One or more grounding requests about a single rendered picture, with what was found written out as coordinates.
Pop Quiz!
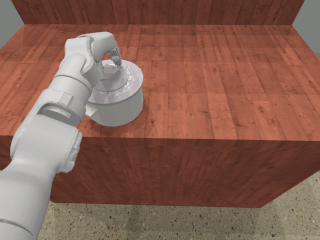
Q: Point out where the pot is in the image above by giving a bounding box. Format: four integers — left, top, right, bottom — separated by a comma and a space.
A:
85, 68, 144, 127

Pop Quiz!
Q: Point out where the left robot hand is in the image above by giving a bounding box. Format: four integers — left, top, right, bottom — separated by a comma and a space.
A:
87, 31, 122, 81

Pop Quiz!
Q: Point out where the robot left upper arm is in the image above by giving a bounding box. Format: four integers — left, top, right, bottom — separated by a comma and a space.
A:
0, 113, 83, 240

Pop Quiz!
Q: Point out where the lid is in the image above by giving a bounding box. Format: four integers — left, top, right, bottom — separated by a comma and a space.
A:
87, 59, 144, 106

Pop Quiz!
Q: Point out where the table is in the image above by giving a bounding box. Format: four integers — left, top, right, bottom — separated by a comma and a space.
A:
0, 0, 320, 208

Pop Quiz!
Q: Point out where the knob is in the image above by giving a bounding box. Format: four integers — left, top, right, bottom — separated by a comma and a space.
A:
103, 63, 121, 84

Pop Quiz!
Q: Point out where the left robot forearm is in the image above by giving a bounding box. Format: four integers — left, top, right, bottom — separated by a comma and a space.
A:
10, 34, 104, 159

